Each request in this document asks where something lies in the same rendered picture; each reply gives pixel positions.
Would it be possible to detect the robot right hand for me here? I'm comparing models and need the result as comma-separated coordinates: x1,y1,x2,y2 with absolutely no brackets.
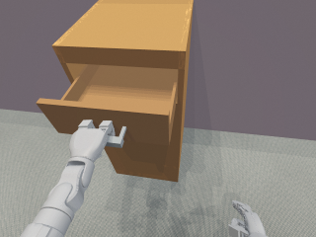
228,200,267,237

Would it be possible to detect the robot left forearm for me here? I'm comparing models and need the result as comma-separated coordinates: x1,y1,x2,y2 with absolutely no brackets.
20,156,95,237

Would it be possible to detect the handle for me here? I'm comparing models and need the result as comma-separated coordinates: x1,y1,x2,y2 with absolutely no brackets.
106,126,126,148

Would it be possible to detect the robot left hand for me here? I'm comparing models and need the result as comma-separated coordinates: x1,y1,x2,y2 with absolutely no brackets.
69,119,116,163

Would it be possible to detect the cabinet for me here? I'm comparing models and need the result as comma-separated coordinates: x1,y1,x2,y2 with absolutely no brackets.
52,0,194,183

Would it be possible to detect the drawer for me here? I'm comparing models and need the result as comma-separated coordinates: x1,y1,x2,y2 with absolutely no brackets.
36,64,179,146

